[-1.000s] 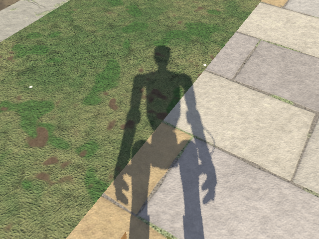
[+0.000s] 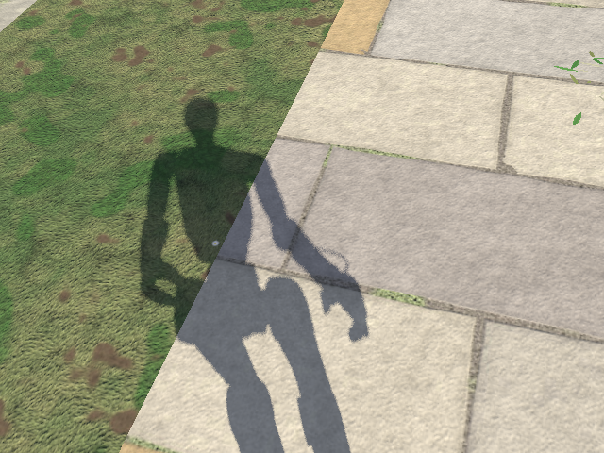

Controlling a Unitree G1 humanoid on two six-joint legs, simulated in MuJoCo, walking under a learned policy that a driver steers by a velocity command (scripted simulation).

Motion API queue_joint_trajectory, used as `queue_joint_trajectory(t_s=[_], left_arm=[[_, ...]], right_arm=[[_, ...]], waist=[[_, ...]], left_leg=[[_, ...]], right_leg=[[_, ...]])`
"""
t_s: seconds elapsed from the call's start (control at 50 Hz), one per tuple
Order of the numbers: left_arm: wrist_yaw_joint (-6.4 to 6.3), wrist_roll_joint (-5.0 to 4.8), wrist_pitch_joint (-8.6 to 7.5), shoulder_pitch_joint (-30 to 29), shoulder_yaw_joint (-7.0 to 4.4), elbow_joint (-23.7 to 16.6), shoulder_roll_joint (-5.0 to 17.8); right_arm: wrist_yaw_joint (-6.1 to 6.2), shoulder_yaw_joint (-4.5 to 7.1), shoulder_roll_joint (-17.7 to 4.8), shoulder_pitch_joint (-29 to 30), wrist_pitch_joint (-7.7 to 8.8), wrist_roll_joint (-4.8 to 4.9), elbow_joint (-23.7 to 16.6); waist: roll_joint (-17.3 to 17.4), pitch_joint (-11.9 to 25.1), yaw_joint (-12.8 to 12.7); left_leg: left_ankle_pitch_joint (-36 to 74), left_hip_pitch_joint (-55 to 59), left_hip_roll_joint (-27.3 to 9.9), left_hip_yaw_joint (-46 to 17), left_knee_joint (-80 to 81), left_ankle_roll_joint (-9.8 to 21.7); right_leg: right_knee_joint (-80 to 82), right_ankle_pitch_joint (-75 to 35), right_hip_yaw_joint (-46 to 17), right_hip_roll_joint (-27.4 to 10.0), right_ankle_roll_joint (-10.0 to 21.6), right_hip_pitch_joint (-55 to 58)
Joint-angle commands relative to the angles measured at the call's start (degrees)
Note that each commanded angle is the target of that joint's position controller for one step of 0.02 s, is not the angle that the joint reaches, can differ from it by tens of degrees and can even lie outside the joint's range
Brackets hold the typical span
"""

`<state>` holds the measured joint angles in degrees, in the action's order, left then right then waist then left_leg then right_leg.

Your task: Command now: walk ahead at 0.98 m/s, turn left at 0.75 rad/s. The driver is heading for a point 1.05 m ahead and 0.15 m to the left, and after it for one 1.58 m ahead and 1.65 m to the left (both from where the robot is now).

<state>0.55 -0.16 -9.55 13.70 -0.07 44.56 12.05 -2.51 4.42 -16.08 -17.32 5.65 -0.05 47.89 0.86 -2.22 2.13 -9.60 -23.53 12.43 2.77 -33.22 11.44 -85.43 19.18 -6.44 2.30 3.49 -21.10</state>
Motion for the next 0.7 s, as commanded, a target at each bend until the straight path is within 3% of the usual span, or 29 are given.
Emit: queue_joint_trajectory(t_s=[0.02, 0.06, 0.1, 0.12, 0.14, 0.16, 0.22, 0.24, 0.26, 0.28, 0.3, 0.32, 0.34, 0.36, 0.38, 0.4, 0.42, 0.46, 0.5, 0.54, 0.6, 0.66, 0.7], left_arm=[[0.19, 1.14, -1.27, 1.9, -0.95, -7.3, 5.9], [-1.09, 1.49, 0.03, 0.0, -1.07, -9.3, 6.4], [-1.93, 3.26, 0.00, -8.7, -0.53, -13.5, 5.6], [-1.93, 3.34, -0.02, -12.0, -0.16, -15.0, 4.1], [-1.98, 2.67, 0.10, -14.6, -0.03, -16.2, 2.9], [-2.12, 1.37, 0.30, -16.0, -0.33, -17.1, 2.9], [-2.47, -1.85, 0.46, -18.0, -2.52, -18.5, 7.0], [-2.40, -2.41, 0.02, -17.1, -3.39, -18.5, 8.5], [-2.36, -2.60, -0.47, -12.1, -4.69, -17.5, 10.4], [-2.22, -2.50, -0.88, -0.8, -5.80, -15.6, 12.3], [-2.60, -1.81, -0.23, 13.9, -6.61, -13.7, 16.1], [-1.34, -0.12, -0.20, 15.0, -7.04, -11.2, 19.0], [-1.38, 0.38, 0.61, 10.8, -6.16, -13.1, 12.1], [-1.80, 0.02, 1.41, 9.9, -5.48, -12.4, 9.0], [-1.74, 0.48, 2.00, 9.4, -5.35, -11.0, 9.2], [-1.35, 0.98, 2.03, 8.3, -5.20, -9.5, 9.0], [-0.88, 1.25, 1.91, 6.9, -4.71, -8.1, 7.8], [0.26, -0.01, 1.79, 5.5, -3.84, -5.6, 4.7], [0.58, -0.39, 1.53, 5.8, -4.22, -3.6, 6.3], [0.34, 0.02, 1.24, 5.8, -4.72, -2.6, 8.7], [-0.10, -1.42, 1.35, 9.7, -4.53, -0.3, 10.4], [-0.37, -2.00, 2.25, 13.6, -4.43, 1.4, 13.1], [-0.59, -1.27, 3.14, 14.6, -4.22, 2.4, 15.0]], right_arm=[[0.49, -0.03, -3.2, 2.7, 1.41, -0.21, -5.9], [0.98, -0.52, -2.5, 3.9, 0.99, 1.21, -6.2], [2.21, -0.40, -3.5, 2.0, 1.14, 2.12, -6.5], [2.67, -0.17, -4.0, 0.5, 1.00, 2.64, -6.1], [2.77, 0.08, -4.6, -1.7, 0.78, 3.01, -5.5], [2.67, 0.24, -4.9, -3.9, 0.54, 3.29, -5.0], [2.84, 0.24, -3.8, -6.3, -0.19, 3.76, -4.5], [2.95, 0.39, -3.6, -6.2, -0.58, 3.47, -4.6], [2.89, 0.46, -3.7, -5.3, -0.93, 2.94, -5.1], [2.45, 0.01, -2.6, -3.0, -1.12, 1.88, -6.6], [2.06, -1.64, 2.2, -3.0, -1.09, -0.37, -8.8], [1.65, -3.16, 4.0, -10.8, -0.22, 3.96, -12.0], [2.55, -2.53, -1.0, -8.2, -0.97, 5.35, -10.3], [2.53, -2.03, -3.4, -0.8, -1.54, 3.62, -11.5], [2.32, -1.95, -2.9, 3.6, -1.93, 2.05, -12.6], [2.03, -1.88, -1.8, 6.7, -1.81, 0.78, -14.3], [1.47, -2.04, -0.3, 6.5, -2.10, 1.46, -15.0], [1.02, -2.52, 1.5, 5.2, -2.86, 2.97, -15.2], [0.86, -2.84, 1.5, 6.5, -2.88, 2.20, -15.6], [0.69, -2.89, 0.2, 9.3, -2.49, 1.47, -16.3], [-0.39, -3.54, -0.4, 18.0, -0.84, 0.37, -18.7], [-1.43, -3.36, -1.1, 24.1, 0.82, 1.27, -20.9], [-1.18, -1.62, -4.7, 20.7, 1.45, 1.48, -21.0]], waist=[[-9.7, 0.3, -6.9], [-7.3, -3.1, -8.3], [-5.1, -4.8, -5.3], [-3.0, -4.1, -3.4], [-1.1, -2.7, -1.3], [0.6, -0.8, 0.4], [4.9, 0.7, 1.8], [5.7, 1.6, 0.9], [6.0, 4.9, -2.5], [5.9, 12.7, -8.3], [-1.3, 24.3, -12.7], [-31.6, 30.8, -6.7], [-22.3, 20.7, -8.5], [-13.3, 12.1, -10.2], [-2.2, 6.8, -9.6], [0.1, 3.4, -8.1], [-1.7, 1.3, -5.8], [-4.4, -0.3, -3.0], [-3.6, -2.6, -1.7], [-2.4, -4.3, -1.3], [-0.8, -6.0, -3.4], [-2.3, -7.3, -5.3], [-7.2, -2.5, -2.1]], left_leg=[[-19.3, 8.4, -17.6, -40.8, 24.7, 10.6], [-12.5, -4.3, -13.3, -32.0, 24.5, 9.0], [-2.0, -13.7, -9.4, -25.4, 24.2, 7.8], [0.1, -15.8, -7.3, -22.7, 22.7, 5.9], [-0.3, -16.1, -6.4, -22.2, 21.2, 4.2], [-2.3, -13.7, -6.8, -23.8, 20.1, 3.2], [-5.2, 2.3, -9.2, -30.4, 13.1, 1.4], [-0.8, 7.1, -10.3, -31.7, 9.0, 0.6], [8.2, 10.4, -10.2, -31.0, 1.5, -0.9], [13.5, 8.1, -9.5, -28.1, -11.9, -2.8], [-0.3, -2.2, -7.2, -21.4, -31.9, -4.3], [-21.8, -22.9, -5.3, -16.1, -47.4, -6.1], [-16.8, -31.3, -12.1, -14.1, -53.5, -6.1], [-12.3, -33.6, -13.2, -11.4, -54.8, -6.3], [-9.9, -31.4, -15.4, -9.7, -53.3, -6.4], [-7.7, -29.2, -17.1, -9.7, -50.2, -6.1], [-7.8, -26.1, -18.5, -10.2, -48.7, -6.0], [-8.6, -24.4, -19.3, -10.4, -45.7, -6.2], [-4.0, -26.5, -18.9, -11.5, -41.6, -7.0], [2.8, -27.5, -18.3, -12.2, -33.7, -7.6], [12.5, -20.1, -18.9, -4.7, -17.4, -7.2], [11.9, -12.6, -16.0, -2.5, -6.6, -7.6], [6.4, -3.6, -12.2, -1.1, -2.3, -6.7]], right_leg=[[3.8, -2.8, -4.5, -5.7, -0.3, -20.6], [13.4, -3.7, -0.9, -7.5, -2.6, -16.0], [27.9, -14.6, 3.4, -6.4, -4.7, -7.4], [36.3, -21.0, 4.4, -5.2, -5.2, -1.5], [42.4, -25.5, 5.2, -3.3, -5.8, 3.4], [46.3, -27.4, 5.1, -1.4, -6.7, 6.2], [58.0, -22.7, 0.8, -0.1, -7.7, 4.2], [60.1, -19.9, 0.4, 0.0, -6.9, 4.7], [61.2, -16.9, 0.8, -0.1, -5.2, 9.3], [57.7, -14.7, -1.3, -4.8, -2.1, 22.2], [54.3, -3.0, -13.7, -16.5, 2.1, 41.5], [65.8, 22.4, -49.7, -30.3, 12.5, 54.7], [68.5, 34.7, -49.0, -27.9, 10.1, 48.7], [67.8, 24.9, -37.1, -24.9, 7.1, 41.7], [68.3, 10.9, -27.4, -22.5, 6.0, 33.5], [69.3, 3.3, -22.1, -19.9, 5.9, 26.5], [70.7, 0.2, -17.5, -18.1, 5.6, 20.8], [72.9, -3.1, -11.0, -15.8, 5.5, 15.4], [74.9, -8.9, -6.9, -15.9, 6.8, 13.4], [76.6, -13.6, -2.5, -15.9, 7.1, 12.6], [81.1, -15.4, 0.9, -14.5, 6.6, 10.6], [81.6, -22.6, 1.8, -16.0, 6.6, 14.8], [73.2, -45.6, 2.2, -16.8, 4.9, 20.7]])
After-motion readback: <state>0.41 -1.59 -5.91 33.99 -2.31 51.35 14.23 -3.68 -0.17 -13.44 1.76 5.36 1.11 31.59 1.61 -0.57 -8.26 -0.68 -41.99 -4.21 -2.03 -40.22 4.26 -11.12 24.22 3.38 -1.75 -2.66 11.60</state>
